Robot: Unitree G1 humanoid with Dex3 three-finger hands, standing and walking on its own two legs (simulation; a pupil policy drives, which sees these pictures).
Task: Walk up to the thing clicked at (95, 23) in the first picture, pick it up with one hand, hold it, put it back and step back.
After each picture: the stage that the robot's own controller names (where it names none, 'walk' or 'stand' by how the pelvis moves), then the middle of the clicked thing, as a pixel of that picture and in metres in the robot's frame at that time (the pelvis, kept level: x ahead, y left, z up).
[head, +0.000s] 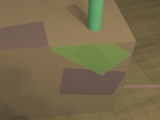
stand; (95, 5) +0.75 -0.03 +0.12
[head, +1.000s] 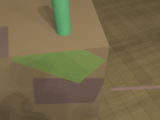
rise first; (60, 7) +0.65 +0.15 +0.15
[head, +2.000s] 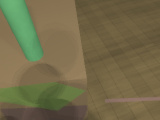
rise first; (24, 29) +0.48 +0.22 +0.15
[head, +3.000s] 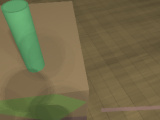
stand; (27, 41) +0.45 +0.21 +0.14
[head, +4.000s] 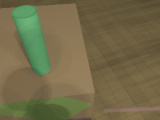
stand; (34, 44) +0.44 +0.20 +0.12
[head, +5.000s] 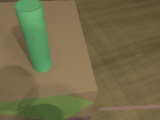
stand; (36, 40) +0.44 +0.18 +0.14
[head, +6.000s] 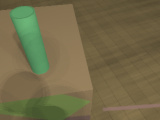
stand; (33, 44) +0.46 +0.20 +0.12
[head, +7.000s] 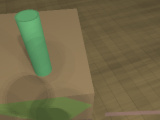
stand; (36, 47) +0.45 +0.19 +0.12
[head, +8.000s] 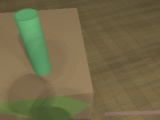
stand; (35, 46) +0.46 +0.20 +0.12
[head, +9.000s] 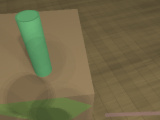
rise first; (36, 47) +0.45 +0.19 +0.12
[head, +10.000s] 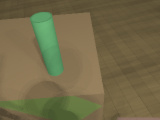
rise first; (49, 47) +0.46 +0.18 +0.12
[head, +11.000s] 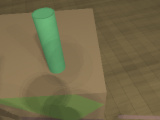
go down; (51, 44) +0.46 +0.17 +0.13
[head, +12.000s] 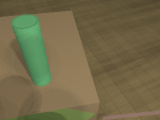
go down; (35, 55) +0.42 +0.16 +0.13
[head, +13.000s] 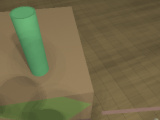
close in; (32, 46) +0.46 +0.17 +0.13
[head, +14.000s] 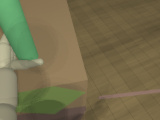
close; (16, 30) +0.46 +0.19 +0.16
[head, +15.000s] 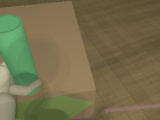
lift; (20, 61) +0.35 +0.19 +0.17
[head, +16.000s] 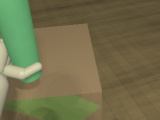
lift; (19, 38) +0.29 +0.17 +0.31
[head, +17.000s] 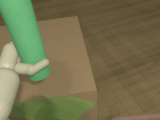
hold; (26, 37) +0.35 +0.15 +0.27
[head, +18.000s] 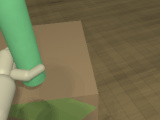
hold; (22, 43) +0.33 +0.17 +0.27
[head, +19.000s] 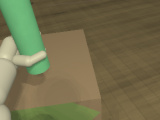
crouch; (24, 29) +0.34 +0.16 +0.32
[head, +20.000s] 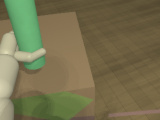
crouch; (26, 28) +0.41 +0.17 +0.26
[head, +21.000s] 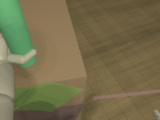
lower; (15, 31) +0.46 +0.19 +0.16
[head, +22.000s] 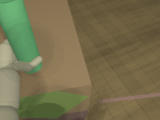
lower; (21, 38) +0.43 +0.18 +0.17
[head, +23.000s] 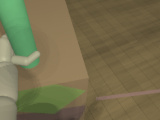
lower; (19, 32) +0.45 +0.18 +0.17
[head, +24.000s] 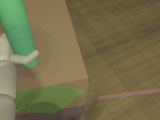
lower; (18, 31) +0.46 +0.18 +0.17
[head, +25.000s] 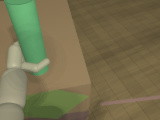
loosen; (31, 40) +0.44 +0.15 +0.16
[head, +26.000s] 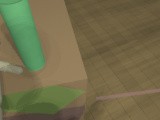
withdraw; (25, 37) +0.44 +0.16 +0.16
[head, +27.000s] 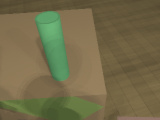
sink last; (55, 50) +0.42 +0.15 +0.14
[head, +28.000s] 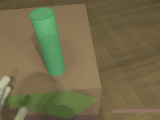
stand; (50, 46) +0.44 +0.15 +0.13
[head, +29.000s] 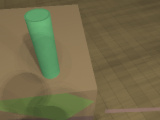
stand; (45, 48) +0.43 +0.16 +0.13
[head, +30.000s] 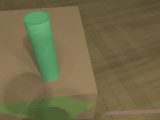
stand; (44, 50) +0.42 +0.16 +0.13
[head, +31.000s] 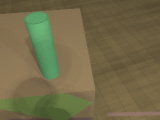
walk; (45, 49) +0.44 +0.16 +0.13
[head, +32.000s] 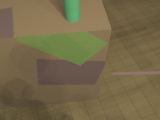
walk; out of the picture +0.70 +0.09 +0.14
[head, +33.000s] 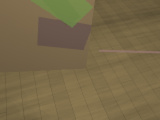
walk; out of the picture +1.07 +0.14 +0.14
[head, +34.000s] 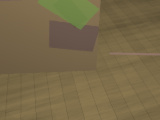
stand; out of the picture +1.13 +0.10 +0.15
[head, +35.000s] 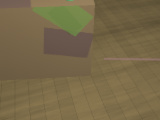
stand; out of the picture +1.11 +0.12 +0.12
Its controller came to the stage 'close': yes
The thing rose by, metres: 0.22
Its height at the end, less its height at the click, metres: +0.00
